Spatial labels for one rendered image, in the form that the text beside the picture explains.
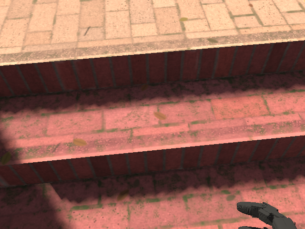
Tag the robot right hand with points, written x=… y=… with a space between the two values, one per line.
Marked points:
x=266 y=213

